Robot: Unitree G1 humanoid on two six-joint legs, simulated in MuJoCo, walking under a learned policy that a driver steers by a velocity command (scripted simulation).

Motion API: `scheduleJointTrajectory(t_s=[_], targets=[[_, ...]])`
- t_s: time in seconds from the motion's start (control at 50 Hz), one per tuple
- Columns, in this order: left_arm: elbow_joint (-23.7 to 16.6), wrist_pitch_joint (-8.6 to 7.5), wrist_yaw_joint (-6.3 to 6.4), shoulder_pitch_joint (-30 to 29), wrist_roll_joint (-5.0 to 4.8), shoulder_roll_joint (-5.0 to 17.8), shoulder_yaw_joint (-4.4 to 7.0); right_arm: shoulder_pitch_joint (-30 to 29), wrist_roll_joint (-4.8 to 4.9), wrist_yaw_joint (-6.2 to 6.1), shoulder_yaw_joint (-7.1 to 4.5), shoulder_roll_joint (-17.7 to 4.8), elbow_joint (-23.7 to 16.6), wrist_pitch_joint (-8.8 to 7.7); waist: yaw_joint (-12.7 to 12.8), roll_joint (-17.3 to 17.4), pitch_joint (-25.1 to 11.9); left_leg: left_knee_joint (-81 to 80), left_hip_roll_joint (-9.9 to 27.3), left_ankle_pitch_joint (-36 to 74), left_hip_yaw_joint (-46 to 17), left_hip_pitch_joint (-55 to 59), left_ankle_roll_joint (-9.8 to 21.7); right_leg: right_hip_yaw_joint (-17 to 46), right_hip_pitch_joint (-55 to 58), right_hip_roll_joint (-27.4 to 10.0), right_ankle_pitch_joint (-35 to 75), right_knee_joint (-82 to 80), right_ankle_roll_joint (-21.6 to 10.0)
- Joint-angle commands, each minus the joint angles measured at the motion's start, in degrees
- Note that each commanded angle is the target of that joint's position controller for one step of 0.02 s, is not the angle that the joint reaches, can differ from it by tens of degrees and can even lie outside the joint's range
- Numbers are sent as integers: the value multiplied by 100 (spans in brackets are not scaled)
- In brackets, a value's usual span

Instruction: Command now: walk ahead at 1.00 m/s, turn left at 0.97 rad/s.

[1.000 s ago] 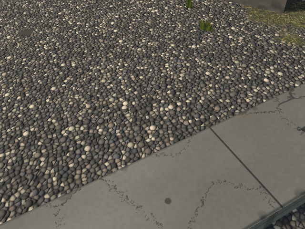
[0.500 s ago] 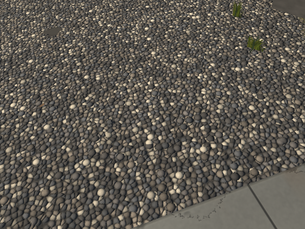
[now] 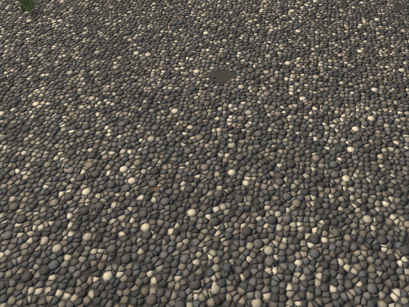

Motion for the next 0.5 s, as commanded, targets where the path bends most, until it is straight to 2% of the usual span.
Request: scheduleJointTrajectory(t_s=[0.02, 0.06, 0.08, 0.1, 0.12, 0.14, 0.16, 0.18, 0.2, 0.22, 0.24, 0.26, 0.28, 0.3, 0.32, 0.34, 0.36, 0.38, 0.4, 0.42, 0.46, 0.48, 0.5], targets=[[47, -211, -66, 413, -119, 120, -44, -653, -71, 179, 224, 289, -934, 108, -88, -825, 339, 37, 647, 133, -401, -1891, -63, 1565, 1073, -1791, 1481, -1588, -494], [153, -239, -71, 201, -128, 191, -49, -984, -88, 207, 269, 228, -1108, 123, -232, -841, 623, -619, 580, 711, -150, -1642, -87, 516, 656, -1453, 2378, -1883, -278], [245, -214, -61, 190, -126, 134, -64, -1022, -63, 214, 261, 194, -1011, 154, -201, -702, 672, -803, 386, 988, 164, -1463, -70, -89, 617, -1070, 2771, -1955, -135], [304, -247, -58, 315, -114, 297, -57, -1264, -65, 262, 326, 260, -1206, 150, -244, -856, 916, -1521, 503, 1231, 311, -1280, -26, -253, 463, -1187, 3212, -2019, -90], [410, -235, -47, 423, -134, 279, -55, -1531, -68, 307, 354, 235, -1210, 144, -159, -605, 1106, -2112, 367, 1382, 709, -1078, 33, -568, 539, -1011, 3661, -2124, 23], [481, -228, -38, 545, -135, 354, -43, -1683, -74, 345, 390, 292, -1192, 120, -109, -510, 1172, -2742, 154, 1510, 1064, -575, 162, -844, 537, -882, 4459, -2099, 110], [492, -201, -2, 736, -140, 538, 0, -1712, -58, 360, 385, 256, -1124, 94, -63, -561, 976, -3017, -137, 1509, 1372, -97, 277, -912, 794, -900, 5808, -1850, 132], [455, -181, 86, 774, -168, 672, 30, -1342, 26, 357, 330, 147, -931, 117, -216, -813, 330, -2954, -505, 1586, 1477, 783, 350, -961, 1036, -920, 7574, -1323, 146], [394, -151, 142, 780, -190, 1040, 98, -918, -37, 334, 294, 71, -861, 74, -553, -1010, 322, -3166, -592, 1268, 1502, 1053, 434, -892, 1093, -1122, 8506, -477, 223], [343, -55, 199, 639, -189, 1228, 168, -157, -93, 276, 203, -123, -702, 61, -1048, -1104, 22, -3321, -696, 898, 1335, 1911, 608, -747, 919, -1421, 8899, 675, 226], [207, 27, 188, 185, -157, 1275, 204, 1279, -104, 150, 25, -402, -274, 23, -1736, -1098, -449, -3612, -612, 998, 813, 3480, 872, -566, 175, -1489, 8294, 2301, 155], [66, 130, 85, -118, -135, 1094, 223, 1835, 49, -12, -181, -702, 72, -8, -1821, -446, -622, -4327, -345, 1102, 197, 4586, 1108, -612, -844, -655, 3610, 4654, 36], [-219, 113, 16, -95, 36, 137, -27, 1322, 138, -124, -298, -1174, -6, 71, -1055, 736, -372, -3771, 396, 2230, -1211, 4875, 1178, -447, -2597, 86, -1139, 6917, 18], [-904, 8, -1, 284, -149, 401, -29, 1194, -25, -136, -395, -1576, -327, 148, -728, 634, -1955, -5026, 1353, 992, -3706, 6238, 2377, 832, -3680, 114, -1074, 7477, 109], [-935, -120, -21, -186, -91, 627, -72, 1199, 18, -191, -371, -1262, -327, 175, -847, -255, -1460, -6124, 1475, -425, -4479, 5614, 2206, 1139, -3978, -144, -576, 6839, 92], [-904, -156, -25, -307, -100, 631, -89, 1011, 8, -246, -290, -916, -211, 120, -513, -634, -278, -6529, 1333, -609, -4177, 4390, 1981, 1127, -3932, -370, -377, 6139, 101], [-884, -92, -7, -428, 0, 570, -110, 818, 13, -267, -228, -732, -160, 17, -221, -908, 114, -6564, 1067, -169, -3769, 3450, 1821, 1133, -3534, -548, -499, 5643, 168], [-804, 39, 1, -207, 94, 534, -132, 650, 16, -296, -168, -624, -190, -85, 66, -964, 349, -6526, 848, 394, -3280, 2665, 1744, 1175, -3126, -678, -677, 5231, 266], [-782, 197, 1, -154, 141, 501, -140, 597, 28, -298, -95, -481, -140, -169, 243, -999, 501, -6578, 689, 600, -2971, 1906, 1708, 1167, -2785, -796, -889, 4829, 378], [-855, 293, -10, -282, 145, 403, -166, 554, 40, -277, -51, -420, -97, -263, 318, -957, 586, -6669, 564, 630, -2651, 1379, 1631, 1100, -2533, -920, -939, 4223, 429], [-1149, 294, -101, -975, 70, 134, -293, 388, 56, -259, -53, -429, -30, -388, 246, -715, 771, -6906, 143, 856, -1947, 516, 1356, 874, -1825, -1015, 317, 2795, 397], [-1156, 265, -174, -1107, 7, -34, -360, 355, 88, -234, -35, -357, 37, -432, 195, -558, 721, -6960, -92, 1046, -1510, 262, 1143, 763, -1210, -979, 1275, 2071, 294], [-1094, 239, -234, -1210, -65, -124, -390, 536, 147, -183, -27, -323, 132, -485, 21, -435, 598, -7100, -117, 1252, -1327, 294, 1024, 646, -710, -880, 2219, 1597, 172]])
